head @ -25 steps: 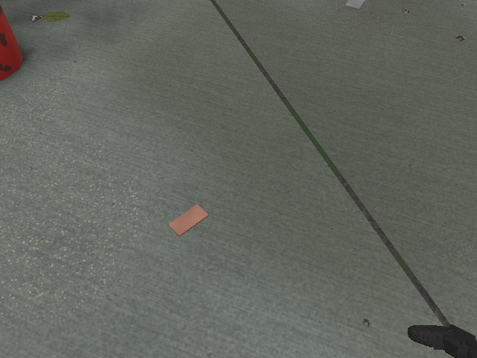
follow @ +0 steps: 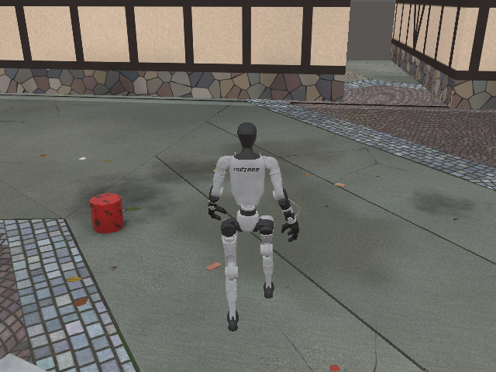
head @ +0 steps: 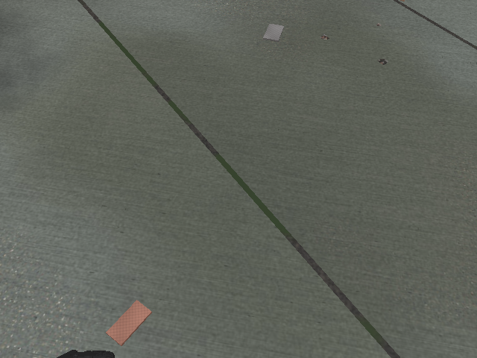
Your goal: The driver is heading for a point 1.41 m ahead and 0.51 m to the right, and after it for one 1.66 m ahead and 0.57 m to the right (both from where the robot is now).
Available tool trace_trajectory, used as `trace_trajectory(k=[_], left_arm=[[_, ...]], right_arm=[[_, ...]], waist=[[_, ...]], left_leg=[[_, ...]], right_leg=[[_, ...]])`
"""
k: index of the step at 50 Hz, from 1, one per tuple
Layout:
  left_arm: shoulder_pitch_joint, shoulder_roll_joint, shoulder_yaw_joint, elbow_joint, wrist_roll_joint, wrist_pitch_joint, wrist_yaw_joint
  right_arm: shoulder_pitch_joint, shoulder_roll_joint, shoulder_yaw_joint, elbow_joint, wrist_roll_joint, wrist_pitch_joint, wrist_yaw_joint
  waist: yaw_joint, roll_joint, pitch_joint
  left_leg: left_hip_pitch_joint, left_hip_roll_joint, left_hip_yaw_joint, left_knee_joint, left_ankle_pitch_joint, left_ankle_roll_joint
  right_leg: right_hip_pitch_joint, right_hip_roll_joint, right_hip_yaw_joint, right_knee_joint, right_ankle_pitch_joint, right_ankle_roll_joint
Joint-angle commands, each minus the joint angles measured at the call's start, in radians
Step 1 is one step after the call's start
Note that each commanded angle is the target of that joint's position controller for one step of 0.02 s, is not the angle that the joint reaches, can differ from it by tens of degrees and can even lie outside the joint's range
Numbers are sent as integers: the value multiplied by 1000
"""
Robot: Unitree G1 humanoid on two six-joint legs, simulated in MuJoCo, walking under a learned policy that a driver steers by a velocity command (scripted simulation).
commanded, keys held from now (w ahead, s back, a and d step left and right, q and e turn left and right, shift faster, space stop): w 0.26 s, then w+e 0.54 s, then e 0.20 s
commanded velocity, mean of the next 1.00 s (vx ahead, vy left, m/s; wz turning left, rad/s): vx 0.47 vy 0.00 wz -0.30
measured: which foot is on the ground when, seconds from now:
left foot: down 0.00-0.10, up 0.12-0.56, down 0.58-1.00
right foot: up 0.00-0.06, down 0.08-0.60, up 0.62-1.00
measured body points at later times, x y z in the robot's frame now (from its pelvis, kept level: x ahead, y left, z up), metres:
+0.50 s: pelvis +0.28 -0.02 +0.00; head +0.31 -0.03 +0.45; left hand +0.29 +0.26 -0.12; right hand +0.49 -0.27 -0.08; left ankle +0.46 +0.13 -0.70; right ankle +0.20 -0.13 -0.74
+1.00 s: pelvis +0.52 -0.02 +0.00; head +0.56 -0.04 +0.45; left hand +0.80 +0.15 -0.09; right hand +0.46 -0.31 -0.13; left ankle +0.47 +0.11 -0.74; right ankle +0.63 -0.19 -0.71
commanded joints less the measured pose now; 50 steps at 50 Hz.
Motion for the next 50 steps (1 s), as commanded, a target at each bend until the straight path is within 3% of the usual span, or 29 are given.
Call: trace_trajectory(k=[1, 3, 4, 5, 6, 7, 8, 9, 10, 11, 13, 16, 19, 24, 27, 28, 29, 30, 31, 32, 33, 34, 35, 37, 41, 45, 48, 50], left_arm=[[-107, 90, 19, -98, -2, -23, -15], [-4, 125, 36, -75, 1, -26, -13], [143, 169, 60, -30, 4, -26, -4], [324, 238, 81, 6, 13, -22, 7], [381, 307, 97, 29, 7, -15, 5], [389, 206, 72, 26, -7, -12, 7], [313, 175, 59, 15, -3, -13, 11], [242, 158, 53, 3, 4, -12, 14], [196, 134, 47, -2, 12, -14, 13], [173, 112, 40, -5, 24, -19, 12], [163, 111, 41, 3, 17, -28, 10], [197, 152, 54, 25, 6, -30, 20], [232, 171, 62, 38, -2, -18, 35], [325, 187, 70, 72, -18, 3, 48], [316, 197, 78, 71, -16, 16, 56], [309, 185, 75, 68, -14, 20, 57], [311, 146, 61, 62, -7, 21, 56], [318, 72, 36, 31, 17, 21, 54], [448, 2, 17, -3, -11, 3, 52], [401, 117, 43, 16, -32, 0, 55], [311, 170, 61, -4, -36, 3, 56], [284, 157, 63, -7, -30, 10, 60], [272, 144, 66, -13, -19, 16, 59], [279, 106, 67, -19, -23, 35, 49], [210, 75, 62, -67, -13, 56, 43], [117, 46, 48, -111, 0, 49, 18], [64, 61, 54, -150, 1, 57, -4], [73, 93, 68, -168, 6, 66, -13]], right_arm=[[27, -180, -46, -16, 6, 7, -11], [1, -195, -49, -14, 5, 18, -16], [-7, -179, -41, -16, 1, 23, -19], [1, -139, -21, -40, -18, 22, -22], [143, -7, 17, -47, -18, -1, -7], [68, -105, -3, -35, 3, -22, -2], [-38, -159, -20, -71, 29, -35, 2], [-98, -151, -17, -87, 26, -40, -2], [-122, -141, -20, -91, 9, -38, -5], [-101, -130, -23, -86, 2, -30, -6], [-65, -89, -16, -72, 0, -9, -8], [-161, -70, -9, -111, -19, -2, -13], [-271, -53, -1, -135, -17, -14, -5], [-416, -67, 0, -170, -1, -35, 17], [-377, -114, -17, -163, 3, -48, 21], [-309, -131, -27, -143, 2, -50, 18], [-186, -173, -48, -112, -7, -53, 10], [-27, -240, -66, -96, -21, -52, 1], [10, -304, -81, -71, -21, -35, 7], [-17, -196, -56, -86, -16, -35, 11], [-73, -140, -39, -93, -12, -38, 9], [-139, -115, -29, -95, -18, -40, 11], [-180, -85, -22, -91, -21, -39, 12], [-210, -73, -22, -79, -27, -46, 8], [-203, -113, -39, -49, -28, -53, -2], [-222, -153, -48, -44, -22, -28, -23], [-190, -179, -56, -30, -3, -7, -30], [-203, -200, -65, -31, 17, 6, -33]], waist=[[21, 111, 54], [87, 137, -16], [157, 123, -113], [220, 37, -265], [151, -228, -397], [205, -144, -387], [198, -97, -224], [169, -19, -135], [140, 1, -72], [104, -22, -61], [73, -30, -51], [80, -5, 0], [110, -1, 22], [153, -18, 30], [109, -47, 12], [70, -49, -16], [15, -26, -99], [-40, 115, -260], [28, 422, -358], [-3, 284, -278], [-8, 208, -157], [24, 153, -100], [45, 163, -54], [75, 189, -23], [80, 123, 24], [61, 118, 29], [46, 122, 5], [70, 138, -12]], left_leg=[[43, 321, -142, 7, 418, 137], [59, 301, -119, 135, 695, 111], [10, 251, -79, 306, 786, 84], [-191, 195, -40, 598, 547, 49], [-617, 4, -43, 958, -159, -26], [-737, 26, -177, 1070, -293, -16], [-807, 79, -159, 1083, -215, -4], [-784, 131, -124, 1039, -125, -2], [-749, 161, -115, 979, -69, -9], [-680, 187, -125, 942, -30, -12], [-624, 198, -114, 884, -10, -27], [-667, 202, -98, 725, 90, -64], [-634, 168, -86, 497, 273, -80], [-549, 114, -92, 303, 360, -85], [-455, 107, -102, 248, 269, -56], [-356, 102, -88, 223, 240, -36], [-167, 130, -102, 224, 223, -2], [98, 318, -282, 247, 187, 53], [349, 508, -713, 130, -45, 197], [271, 473, -742, 63, -235, 176], [154, 436, -578, 51, -201, 134], [41, 392, -461, 33, -74, 114], [-38, 362, -376, 9, 18, 113], [-127, 325, -246, -41, 122, 108], [-146, 336, -101, -81, 338, 140], [-168, 289, 91, -30, 613, 113], [-94, 313, 120, 32, 663, 98], [-44, 334, 124, 115, 743, 80]], right_leg=[[-25, 14, -5, -52, -81, -37], [149, 66, -55, -78, -137, -72], [365, 83, -71, -85, -106, -103], [681, -78, 105, -34, -45, -167], [1044, -306, 584, -119, -263, -336], [1035, -299, 697, -230, -426, -317], [905, -267, 553, -259, -423, -271], [759, -231, 444, -282, -337, -248], [634, -203, 370, -310, -237, -246], [556, -174, 316, -336, -169, -237], [482, -153, 245, -386, -111, -246], [432, -138, 193, -431, -47, -263], [423, -89, 130, -432, -61, -225], [472, -109, 168, -364, -123, -197], [515, -139, 232, -279, -146, -167], [502, -118, 226, -214, -112, -148], [450, -56, 191, -55, -81, -118], [293, 30, 116, 259, -297, -77], [-54, 141, 41, 566, -675, -30], [-150, 75, 126, 687, -640, -29], [-174, 40, 117, 701, -548, -36], [-132, 1, 101, 680, -469, -29], [-108, -23, 104, 637, -414, -23], [-37, -52, 92, 596, -359, -15], [-86, -57, 84, 476, -249, 12], [28, -21, -13, 210, -63, 17], [71, 5, -46, 110, -55, -5], [106, 30, -63, 74, -139, -37]])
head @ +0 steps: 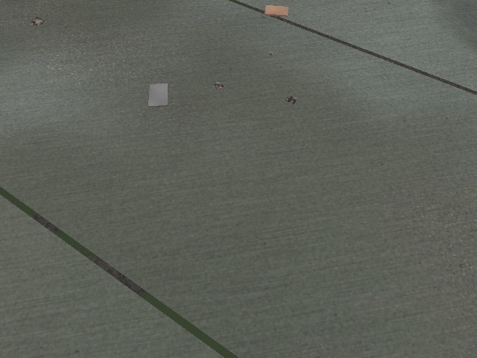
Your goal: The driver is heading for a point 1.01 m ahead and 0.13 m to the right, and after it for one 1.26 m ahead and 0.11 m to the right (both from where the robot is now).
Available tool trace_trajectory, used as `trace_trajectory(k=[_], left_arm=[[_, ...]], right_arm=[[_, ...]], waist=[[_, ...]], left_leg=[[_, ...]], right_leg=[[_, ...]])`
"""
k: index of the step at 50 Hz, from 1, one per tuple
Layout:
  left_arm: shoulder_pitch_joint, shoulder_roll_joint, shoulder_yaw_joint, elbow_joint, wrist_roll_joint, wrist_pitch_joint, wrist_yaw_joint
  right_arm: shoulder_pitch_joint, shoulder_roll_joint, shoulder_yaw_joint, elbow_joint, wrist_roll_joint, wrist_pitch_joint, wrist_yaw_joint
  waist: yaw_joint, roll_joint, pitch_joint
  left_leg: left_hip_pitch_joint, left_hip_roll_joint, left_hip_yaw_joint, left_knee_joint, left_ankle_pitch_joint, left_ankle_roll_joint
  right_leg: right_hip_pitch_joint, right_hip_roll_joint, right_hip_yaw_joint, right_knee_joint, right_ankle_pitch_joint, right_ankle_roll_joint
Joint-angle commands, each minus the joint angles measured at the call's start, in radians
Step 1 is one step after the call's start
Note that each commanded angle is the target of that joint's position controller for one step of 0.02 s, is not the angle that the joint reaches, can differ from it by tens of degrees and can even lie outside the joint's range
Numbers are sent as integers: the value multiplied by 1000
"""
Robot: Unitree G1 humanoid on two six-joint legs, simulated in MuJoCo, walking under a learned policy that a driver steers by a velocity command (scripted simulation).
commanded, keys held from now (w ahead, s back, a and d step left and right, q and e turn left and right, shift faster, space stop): e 0.54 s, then no key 0.46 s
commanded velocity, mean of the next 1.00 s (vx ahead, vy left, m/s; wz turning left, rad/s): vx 0.05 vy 0.00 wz -0.44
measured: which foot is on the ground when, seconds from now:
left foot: down 0.00-0.06, up 0.08-0.52, down 0.54-1.00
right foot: up 0.00-0.06, down 0.08-0.54, up 0.56-0.86, down 0.88-1.00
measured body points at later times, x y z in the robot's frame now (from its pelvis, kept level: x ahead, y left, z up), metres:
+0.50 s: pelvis +0.12 +0.00 -0.01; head +0.15 -0.01 +0.44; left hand +0.35 +0.23 -0.09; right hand +0.20 -0.31 -0.11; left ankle +0.20 +0.13 -0.73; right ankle +0.16 -0.10 -0.74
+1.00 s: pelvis +0.13 -0.01 +0.00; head +0.14 -0.02 +0.45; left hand +0.38 +0.16 -0.10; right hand +0.12 -0.29 -0.12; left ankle +0.20 +0.12 -0.74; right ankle +0.07 -0.11 -0.74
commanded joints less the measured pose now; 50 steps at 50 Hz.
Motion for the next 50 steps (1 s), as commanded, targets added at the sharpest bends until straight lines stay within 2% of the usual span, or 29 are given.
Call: trace_trajectory(k=[1, 3, 4, 5, 6, 7, 8, 10, 12, 17, 20, 23, 26, 27, 28, 29, 30, 31, 33, 35, 38, 41, 43, 44, 45, 46, 47, 48, 50], left_arm=[[49, 96, 34, -75, 7, 2, -15], [242, 174, 76, -27, 8, 3, 2], [275, 273, 96, -34, 8, 8, 30], [211, 312, 79, -89, 25, 4, 35], [199, 273, 73, -113, 23, -1, 16], [144, 230, 65, -114, 13, -8, 10], [86, 189, 55, -108, -7, -6, 18], [29, 158, 41, -122, 3, 6, 35], [32, 173, 46, -130, 23, 8, 47], [48, 187, 55, -133, 7, 23, 73], [45, 183, 55, -137, 9, 34, 75], [56, 178, 54, -138, 6, 42, 70], [43, 161, 48, -143, -11, 53, 73], [82, 117, 35, -144, -9, 55, 73], [91, 105, 34, -175, -14, 47, 72], [102, 191, 57, -159, 11, 34, 70], [121, 216, 70, -131, 5, 34, 66], [141, 195, 68, -101, 2, 44, 70], [138, 136, 51, -89, 3, 58, 73], [98, 100, 35, -103, -5, 58, 71], [49, 58, 11, -117, 2, 54, 66], [53, 77, 13, -105, -4, 51, 59], [102, 77, 14, -72, 3, 49, 56], [102, 108, 15, -79, 11, 48, 60], [120, 181, 27, -87, 22, 50, 71], [59, 140, 13, -73, 32, 49, 63], [28, 81, 2, -86, 32, 40, 51], [43, 68, -3, -69, 40, 32, 48], [50, 92, -1, -57, 34, 19, 46]], right_arm=[[-86, -208, -52, -74, 30, 6, -12], [-84, -177, -44, -80, 31, 15, -10], [-19, -100, -18, -98, -26, 13, -1], [73, -54, 4, -102, -68, 8, 14], [53, -137, -9, -111, -22, 7, 23], [-46, -165, -16, -134, 13, 9, 21], [-88, -156, -17, -132, 4, 19, 6], [-95, -156, -22, -126, -16, 45, -13], [-68, -128, -18, -125, -25, 47, -15], [-120, -103, -7, -147, -19, 53, -19], [-151, -107, -7, -163, -13, 50, -12], [-155, -115, -11, -174, -8, 34, -1], [-78, -130, -24, -158, -9, 20, 12], [-53, -195, -41, -161, -26, 24, 9], [-79, -273, -56, -157, -54, 38, 5], [-104, -209, -44, -186, -62, 35, 4], [-143, -162, -30, -203, -49, 35, -1], [-175, -137, -24, -208, -33, 36, -3], [-166, -120, -14, -204, -12, 42, -4], [-141, -119, -12, -195, -17, 51, -4], [-135, -131, -15, -189, -17, 61, -2], [-101, -163, -21, -172, -4, 68, 5], [-87, -143, -9, -156, 12, 64, 8], [-49, -125, -1, -143, 3, 52, 12], [-33, -83, 16, -155, -35, 35, 23], [-32, -45, 27, -153, -37, 27, 24], [-89, -91, 21, -145, -43, 28, 20], [-121, -101, 17, -143, -39, 29, 20], [-110, -107, 15, -129, -32, 42, 11]], waist=[[84, 135, -79], [183, 66, -177], [152, -160, -253], [61, -254, -383], [121, -127, -514], [121, -51, -379], [98, 14, -253], [55, -16, -162], [41, -40, -180], [65, -65, -209], [80, -98, -179], [90, -123, -175], [43, -110, -173], [61, 20, -195], [110, 328, -126], [85, 294, -132], [99, 214, -130], [111, 167, -114], [97, 159, -102], [78, 184, -104], [54, 237, -133], [38, 261, -132], [70, 222, -114], [59, 173, -135], [29, -14, -194], [-2, -145, -184], [38, -84, -146], [54, -67, -127], [55, -68, -76]], left_leg=[[5, 267, -61, 111, 835, 117], [-66, 188, -23, 439, 756, 51], [-327, 105, -16, 753, 158, -18], [-553, -45, -177, 1038, -471, -73], [-618, -36, -327, 1126, -414, -73], [-686, -1, -317, 1085, -297, -52], [-694, 41, -314, 1001, -214, -48], [-584, 56, -310, 875, -129, -51], [-514, 30, -295, 796, -86, -60], [-499, 3, -326, 601, -9, -85], [-463, -14, -335, 502, 5, -82], [-416, -31, -337, 387, -22, -64], [-240, -9, -321, 98, 132, -17], [-123, 168, -458, 37, 172, 47], [-122, 345, -697, -14, 337, 203], [-165, 411, -765, -11, 406, 288], [-175, 361, -667, 18, 430, 265], [-173, 289, -569, 42, 425, 217], [-152, 244, -490, 57, 478, 202], [-125, 210, -429, 54, 491, 205], [-105, 201, -392, 69, 483, 203], [-116, 218, -414, 87, 480, 212], [-169, 195, -401, 113, 436, 166], [-238, 180, -391, 122, 356, 104], [-311, 106, -308, 225, 190, 34], [-264, 62, -253, 163, 26, -19], [-220, 57, -248, 162, 77, -49], [-216, 50, -239, 162, 120, -56], [-213, 51, -241, 160, 155, -54]], right_leg=[[149, 54, -51, -52, -80, -49], [422, 122, -60, -195, 70, -111], [674, -84, 212, -163, 540, -188], [843, -275, 574, -115, 910, -380], [860, -308, 642, -230, 594, -452], [742, -251, 568, -293, 291, -393], [606, -183, 478, -319, 119, -313], [381, -108, 379, -352, 54, -253], [321, -76, 340, -351, 142, -250], [336, -55, 381, -340, -16, -228], [315, -40, 431, -345, -156, -210], [356, -42, 494, -308, -112, -201], [331, 11, 499, -222, -80, -142], [233, 82, 412, -78, -286, -85], [29, 251, 178, 104, -540, -22], [18, 198, 187, 348, -592, 26], [28, 184, 196, 446, -532, 41], [32, 179, 185, 490, -485, 61], [18, 180, 175, 540, -429, 87], [45, 169, 131, 442, -402, 102], [177, 112, 75, 173, -407, 107], [303, 106, 20, -59, -340, 92], [445, 112, 10, -337, -118, 47], [561, 54, 88, -347, -5, 16], [662, -93, 234, -278, 267, -37], [521, -126, 244, -262, 177, -118], [469, -71, 220, -277, 11, -107], [454, -34, 197, -281, -71, -75], [413, -14, 186, -287, -82, -50]])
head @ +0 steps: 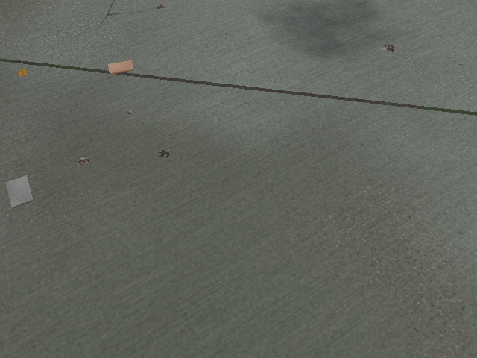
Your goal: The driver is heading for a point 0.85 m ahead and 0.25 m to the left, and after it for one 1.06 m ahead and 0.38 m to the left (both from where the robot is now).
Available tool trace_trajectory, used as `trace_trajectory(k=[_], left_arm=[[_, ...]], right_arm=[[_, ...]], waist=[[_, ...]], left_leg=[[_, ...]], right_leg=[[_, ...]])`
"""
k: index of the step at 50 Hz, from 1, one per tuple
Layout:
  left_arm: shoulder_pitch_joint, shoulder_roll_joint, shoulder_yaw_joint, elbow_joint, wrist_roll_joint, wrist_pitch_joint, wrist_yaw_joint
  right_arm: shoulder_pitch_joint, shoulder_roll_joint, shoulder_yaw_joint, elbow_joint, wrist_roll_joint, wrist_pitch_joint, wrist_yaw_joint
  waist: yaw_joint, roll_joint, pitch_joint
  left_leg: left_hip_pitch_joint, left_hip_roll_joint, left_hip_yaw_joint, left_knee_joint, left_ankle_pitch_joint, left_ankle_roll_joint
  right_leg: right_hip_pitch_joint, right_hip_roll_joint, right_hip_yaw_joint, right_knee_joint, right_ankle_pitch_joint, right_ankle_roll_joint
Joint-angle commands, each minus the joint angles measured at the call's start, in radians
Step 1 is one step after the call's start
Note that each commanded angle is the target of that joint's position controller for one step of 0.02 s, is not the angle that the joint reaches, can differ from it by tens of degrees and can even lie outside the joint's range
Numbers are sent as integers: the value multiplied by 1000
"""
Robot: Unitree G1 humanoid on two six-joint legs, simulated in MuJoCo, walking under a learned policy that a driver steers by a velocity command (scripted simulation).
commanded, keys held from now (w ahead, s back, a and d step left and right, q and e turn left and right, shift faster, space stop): no key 0.12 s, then w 0.72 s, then w+q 0.16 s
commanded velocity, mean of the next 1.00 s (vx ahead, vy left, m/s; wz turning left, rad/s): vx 0.32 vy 0.00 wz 0.01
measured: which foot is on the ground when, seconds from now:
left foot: down 0.00-0.88, up 0.90-1.00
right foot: down 0.00-0.38, up 0.40-0.86, down 0.88-1.00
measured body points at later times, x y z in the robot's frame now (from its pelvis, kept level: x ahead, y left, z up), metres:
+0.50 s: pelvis +0.08 +0.04 +0.00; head +0.08 +0.07 +0.45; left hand +0.18 +0.31 -0.12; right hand +0.12 -0.24 -0.11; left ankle +0.04 +0.12 -0.74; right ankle +0.02 -0.11 -0.67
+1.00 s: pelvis +0.34 +0.00 -0.01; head +0.38 +0.00 +0.44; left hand +0.51 +0.26 -0.10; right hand +0.36 -0.27 -0.14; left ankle +0.20 +0.14 -0.64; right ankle +0.42 -0.08 -0.74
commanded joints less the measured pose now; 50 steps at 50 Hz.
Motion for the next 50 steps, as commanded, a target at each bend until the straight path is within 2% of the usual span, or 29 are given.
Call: trace_trajectory(k=[1, 6, 8, 10, 11, 13, 15, 17, 18, 19, 20, 21, 22, 23, 26, 29, 33, 36, 39, 41, 42, 43, 44, 45, 46, 47, 48, 49, 50], left_arm=[[-20, 136, 31, -52, 0, -33, 0], [-12, 117, 23, -28, -3, -37, 6], [13, 132, 28, -11, -8, -31, 12], [62, 193, 47, 2, -18, -25, 15], [87, 210, 52, 10, -24, -29, 16], [107, 198, 51, 24, -28, -51, 20], [79, 182, 49, 22, -41, -63, 18], [-6, 184, 49, 7, -53, -60, 13], [-12, 168, 46, 8, -46, -58, 11], [-20, 119, 32, 3, -34, -62, 9], [-29, 47, 12, -35, -23, -74, 8], [-32, 109, 30, -55, -47, -92, 16], [-6, 149, 42, -40, -67, -106, 13], [8, 155, 44, -21, -67, -116, 6], [-14, 136, 49, -3, -39, -125, -9], [-51, 99, 41, -13, -33, -117, -22], [-189, 58, 19, -59, -40, -124, -33], [-276, 58, 13, -84, -46, -132, -49], [-321, 75, 14, -104, -49, -143, -65], [-271, 112, 28, -94, -45, -146, -66], [-193, 142, 42, -73, -43, -143, -61], [-34, 182, 64, -28, -43, -139, -49], [163, 227, 79, 16, -31, -133, -33], [237, 314, 95, 42, -16, -133, -33], [246, 207, 72, 50, -20, -130, -29], [152, 172, 56, 52, -26, -130, -23], [76, 147, 49, 53, -29, -133, -22], [26, 115, 41, 59, -23, -141, -26], [-7, 94, 36, 66, -12, -151, -30]], right_arm=[[-30, -124, -29, -49, 2, -7, -9], [-8, -115, -29, -1, 6, -6, -16], [2, -106, -28, 19, 12, -4, -21], [-33, -105, -30, 4, 25, -13, -22], [-62, -109, -32, -13, 32, -25, -19], [-76, -119, -39, -30, 48, -53, -6], [-58, -116, -38, -25, 57, -76, 14], [54, -104, -39, 34, 50, -89, 27], [143, -109, -47, 80, 39, -88, 29], [237, -132, -56, 109, 35, -86, 27], [327, -243, -79, 112, 34, -87, 20], [336, -261, -78, 104, 23, -95, 29], [254, -208, -60, 80, 24, -102, 26], [203, -172, -51, 61, 25, -104, 22], [183, -128, -30, 52, 18, -96, 20], [228, -133, -26, 65, 21, -87, 14], [249, -149, -24, 72, 21, -72, -4], [297, -158, -26, 91, 28, -68, -10], [310, -164, -33, 104, 36, -58, -12], [293, -187, -44, 100, 35, -52, -15], [284, -201, -50, 97, 32, -46, -18], [271, -195, -47, 91, 28, -36, -18], [259, -168, -34, 68, 16, -36, -20], [413, -1, 11, 49, 13, -53, -6], [367, -105, -13, 74, 47, -78, 1], [231, -178, -40, 22, 80, -87, 3], [171, -169, -39, 5, 80, -91, -3], [150, -149, -42, 6, 64, -84, -9], [184, -127, -46, 17, 57, -68, -13]], waist=[[12, -130, -36], [14, -84, -23], [28, -96, -34], [66, -169, 37], [82, -200, 77], [82, -232, 102], [60, -198, 84], [-14, -149, 27], [-49, -127, -10], [-81, -62, -36], [-94, 207, -60], [-94, 250, -35], [-52, 146, 41], [-32, 110, 73], [-17, 80, 60], [-23, 64, 37], [-51, 58, 70], [-71, 54, 106], [-52, 59, 116], [1, 84, 53], [49, 106, -14], [135, 100, -117], [215, 62, -260], [125, -224, -446], [174, -192, -471], [156, -158, -241], [119, -94, -132], [84, -66, -69], [42, -98, -49]], left_leg=[[21, 10, -8, -39, 107, -4], [39, 11, -5, -53, 120, -7], [18, -29, 47, -3, -17, -6], [-137, -68, 87, 133, -154, 10], [-202, -56, 67, 196, -187, 30], [-307, -4, 0, 307, -260, 79], [-301, 22, -11, 238, -278, 120], [-13, -26, 57, 24, -29, 128], [154, -65, 80, -8, 69, 108], [284, -15, -3, -36, 33, 113], [388, 212, -377, -207, -164, 210], [375, 345, -688, -325, -322, 328], [339, 342, -645, -329, -391, 327], [320, 295, -541, -328, -356, 292], [291, 196, -308, -344, -27, 223], [294, 161, -181, -345, 277, 227], [213, 120, -75, -382, 342, 213], [215, 143, -64, -399, 316, 223], [308, 189, -60, -353, 421, 222], [370, 204, -50, -252, 711, 203], [389, 199, -41, -149, 903, 193], [335, 164, -22, 39, 999, 170], [95, 133, -31, 307, 762, 147], [-315, -73, -26, 717, -72, 81], [-416, -85, -164, 845, -310, 89], [-490, -26, -139, 863, -240, 96], [-464, 28, -109, 813, -141, 97], [-423, 57, -100, 761, -84, 91], [-351, 87, -109, 725, -38, 87]], right_leg=[[-9, -109, 119, -117, 175, -56], [-15, -95, 110, -113, 171, -52], [-10, -90, 126, -151, -95, -72], [-14, -173, 276, -253, -431, -146], [-23, -229, 364, -299, -492, -187], [16, -302, 455, -326, -433, -232], [59, -301, 409, -309, -326, -223], [-61, -215, 255, -256, -182, -172], [-137, -167, 190, -186, -140, -147], [-229, -108, 114, -41, -108, -106], [-403, 20, -34, 302, -164, -19], [-544, 42, 23, 514, -311, -8], [-617, -28, 74, 615, -237, -28], [-639, -65, 59, 629, -133, -45], [-590, -121, 18, 550, 66, -47], [-582, -114, -34, 468, 158, -11], [-495, -88, -78, 208, 319, 16], [-445, -64, -93, 85, 382, 8], [-445, -52, -81, 19, 339, -32], [-350, -16, -98, 6, 273, -69], [-242, 15, -117, 15, 235, -93], [-16, 32, -129, -12, 262, -127], [344, -110, 23, 48, 258, -183], [734, -409, 529, -7, 56, -351], [679, -440, 713, -172, -109, -353], [497, -397, 524, -214, -115, -281], [325, -356, 378, -250, -28, -243], [193, -313, 273, -285, 62, -218], [104, -274, 176, -321, 114, -197]])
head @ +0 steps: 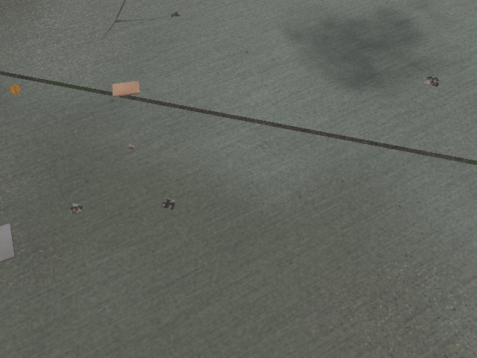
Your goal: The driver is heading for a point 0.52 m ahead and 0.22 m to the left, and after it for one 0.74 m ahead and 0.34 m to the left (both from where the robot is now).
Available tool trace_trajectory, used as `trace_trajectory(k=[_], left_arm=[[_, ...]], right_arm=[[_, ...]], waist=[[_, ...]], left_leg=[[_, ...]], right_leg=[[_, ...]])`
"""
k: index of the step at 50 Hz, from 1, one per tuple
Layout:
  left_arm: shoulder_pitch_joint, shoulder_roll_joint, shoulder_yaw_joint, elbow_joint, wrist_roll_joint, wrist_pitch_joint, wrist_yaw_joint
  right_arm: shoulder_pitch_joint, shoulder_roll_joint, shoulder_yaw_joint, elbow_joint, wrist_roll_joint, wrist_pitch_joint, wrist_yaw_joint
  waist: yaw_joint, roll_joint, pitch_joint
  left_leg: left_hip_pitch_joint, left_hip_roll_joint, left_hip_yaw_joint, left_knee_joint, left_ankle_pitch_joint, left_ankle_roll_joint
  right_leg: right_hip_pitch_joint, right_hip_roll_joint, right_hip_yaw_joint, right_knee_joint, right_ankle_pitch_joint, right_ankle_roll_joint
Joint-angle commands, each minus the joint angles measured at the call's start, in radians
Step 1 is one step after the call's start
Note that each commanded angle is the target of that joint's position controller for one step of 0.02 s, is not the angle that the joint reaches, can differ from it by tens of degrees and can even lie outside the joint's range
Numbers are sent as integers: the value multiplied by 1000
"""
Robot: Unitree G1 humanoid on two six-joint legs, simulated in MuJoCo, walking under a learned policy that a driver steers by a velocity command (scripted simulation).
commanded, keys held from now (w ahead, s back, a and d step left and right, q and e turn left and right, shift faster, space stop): w+q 0.56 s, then q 0.44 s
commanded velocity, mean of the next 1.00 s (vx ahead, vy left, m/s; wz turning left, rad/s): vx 0.38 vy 0.00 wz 0.53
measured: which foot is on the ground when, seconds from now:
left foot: up 0.00-0.38, down 0.40-0.86, up 0.88-1.00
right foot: down 0.00-0.42, up 0.44-0.84, down 0.86-1.00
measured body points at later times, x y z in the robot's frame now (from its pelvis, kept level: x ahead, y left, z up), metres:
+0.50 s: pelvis +0.29 +0.08 -0.01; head +0.33 +0.10 +0.44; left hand +0.29 +0.37 -0.14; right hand +0.51 -0.14 -0.10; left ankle +0.35 +0.16 -0.73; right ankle +0.16 -0.10 -0.63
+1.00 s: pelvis +0.51 +0.11 +0.00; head +0.55 +0.12 +0.45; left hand +0.53 +0.43 -0.09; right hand +0.77 -0.08 -0.11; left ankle +0.37 +0.17 -0.64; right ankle +0.65 +0.07 -0.73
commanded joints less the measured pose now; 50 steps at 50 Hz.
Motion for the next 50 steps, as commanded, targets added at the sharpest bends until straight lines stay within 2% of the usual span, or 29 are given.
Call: trace_trajectory(k=[1, 3, 6, 10, 13, 15, 18, 19, 20, 21, 22, 23, 24, 25, 26, 27, 29, 31, 34, 38, 41, 42, 43, 44, 45, 46, 47, 48, 50], left_arm=[[45, 72, 26, -2, 13, -27, -1], [36, 81, 31, 24, 10, -42, -3], [51, 115, 40, 54, 17, -48, 8], [85, 155, 45, 72, 12, -36, 25], [155, 186, 53, 98, -1, -14, 31], [182, 200, 59, 110, -12, 8, 33], [157, 238, 70, 100, -20, 36, 42], [143, 246, 71, 93, -20, 46, 46], [131, 231, 63, 85, -21, 49, 50], [174, 155, 37, 54, 5, 38, 50], [211, 67, 4, 12, 10, 1, 33], [105, 167, 24, -3, -22, -36, 15], [45, 175, 24, -26, -47, -54, 8], [39, 157, 20, -23, -31, -61, 15], [43, 170, 29, -11, -8, -55, 22], [63, 172, 33, -7, -1, -41, 20], [73, 154, 32, -11, 12, -19, 21], [35, 131, 26, -28, 22, -5, 30], [-55, 95, 10, -53, 19, -2, 28], [-125, 120, 17, -85, 4, 1, 15], [-73, 169, 39, -77, 10, -10, 12], [-22, 174, 44, -64, 17, -19, 14], [36, 213, 52, -64, 35, -24, 22], [57, 250, 52, -73, 55, -15, 30], [99, 242, 58, -54, 30, 7, 27], [48, 176, 42, -86, 14, 20, 28], [12, 137, 29, -98, 15, 35, 33], [-25, 122, 20, -102, 17, 49, 36], [-62, 147, 25, -91, 26, 65, 45]], right_arm=[[25, -82, -34, -65, 0, 6, -9], [24, -52, -33, -75, -2, 31, -12], [-61, -61, -37, -121, -13, 37, -14], [-202, -37, -22, -169, -16, 17, 18], [-303, -29, -14, -223, -15, 15, 40], [-343, -39, -15, -260, -15, 16, 54], [-284, -88, -40, -284, -15, 24, 65], [-176, -124, -62, -266, -12, 28, 63], [-6, -182, -97, -224, -9, 31, 50], [108, -289, -131, -202, -7, 43, 26], [43, -328, -126, -242, -9, 30, 30], [50, -232, -98, -254, -18, 17, 39], [21, -189, -85, -252, -25, 7, 39], [-44, -169, -80, -257, -23, 1, 39], [-99, -132, -68, -271, -27, -2, 35], [-127, -123, -63, -288, -37, -2, 31], [-135, -141, -67, -296, -32, -5, 22], [-122, -175, -77, -292, -32, -1, 4], [-99, -185, -84, -282, -22, 25, -17], [-56, -179, -86, -264, -17, 53, -28], [-96, -156, -83, -282, -20, 61, -39], [-129, -142, -78, -295, -17, 62, -39], [-125, -97, -63, -318, -28, 59, -37], [31, -32, -44, -314, -41, 58, -35], [152, -108, -51, -306, -23, 60, -27], [97, -192, -75, -282, -11, 76, -30], [-3, -218, -85, -294, -12, 95, -35], [-45, -212, -87, -300, -14, 115, -41], [-62, -160, -76, -320, -12, 134, -41]], waist=[[17, -117, -69], [-2, -107, -31], [6, -90, 11], [58, -51, 28], [102, -33, 53], [107, -39, 57], [44, -90, -22], [-20, -99, -87], [-112, -73, -176], [-121, 97, -273], [-24, 253, -392], [-92, 121, -399], [-80, 78, -267], [-27, -25, -174], [7, -25, -137], [33, -2, -122], [52, -6, -99], [54, -10, -75], [22, 39, -90], [-9, 81, -118], [30, 109, -126], [65, 104, -141], [77, 30, -233], [5, -207, -334], [-13, -334, -433], [14, -197, -356], [36, -133, -272], [32, -106, -212], [11, -152, -127]], left_leg=[[-213, 110, -48, 23, 109, -8], [-219, 122, -45, -6, 127, -21], [-314, 126, -59, -124, 266, -39], [-299, 102, 22, -395, 465, -32], [-354, 91, 58, -498, 451, -13], [-389, 78, 79, -537, 380, 9], [-250, -9, 159, -548, 223, 62], [-109, -56, 184, -558, 196, 89], [146, -96, 171, -618, 248, 129], [468, 87, -149, -646, 208, 218], [702, 292, -731, -826, 61, 402], [711, 293, -723, -895, 34, 361], [598, 260, -566, -891, 97, 317], [441, 212, -444, -891, 217, 282], [334, 177, -357, -901, 331, 259], [261, 156, -326, -921, 396, 257], [179, 139, -273, -941, 564, 267], [114, 106, -189, -923, 761, 253], [55, 24, -103, -864, 778, 178], [103, 41, -201, -796, 605, 128], [180, 59, -310, -680, 554, 107], [174, 24, -306, -604, 522, 81], [115, -43, -262, -436, 395, 39], [-113, -169, -161, -177, -251, -26], [-251, -151, -120, 34, -381, -63], [-297, -97, -126, 125, -289, -96], [-320, -70, -84, 141, -211, -114], [-307, -46, -67, 125, -165, -125], [-225, -20, -15, 41, -99, -125]], right_leg=[[195, -271, 272, -334, -9, -139], [124, -270, 185, -375, 52, -147], [132, -262, 89, -400, 112, -148], [191, -241, -30, -399, 184, -121], [325, -285, -54, -367, 216, -117], [423, -314, -67, -317, 286, -103], [489, -322, -108, -125, 716, -65], [469, -305, -125, 36, 832, -49], [356, -263, -147, 269, 781, -13], [39, -185, -158, 615, 362, 40], [-310, 34, 38, 918, -423, 84], [-418, -23, 204, 954, -397, 56], [-452, -64, 191, 906, -320, 30], [-414, -110, 185, 799, -247, 26], [-348, -142, 184, 711, -205, 32], [-290, -153, 188, 680, -176, 41], [-256, -144, 166, 608, -150, 80], [-243, -115, 141, 492, -87, 120], [-150, -47, 116, 243, 115, 136], [-91, 5, 148, 74, 209, 124], [-59, -7, 188, -2, 144, 87], [18, -22, 172, -75, 226, 65], [206, -139, 251, -66, 454, 13], [491, -387, 501, -5, 880, -133], [578, -532, 761, -39, 690, -266], [501, -467, 688, -74, 471, -239], [414, -401, 543, -89, 335, -189], [311, -350, 456, -118, 247, -166], [139, -275, 318, -186, 157, -151]])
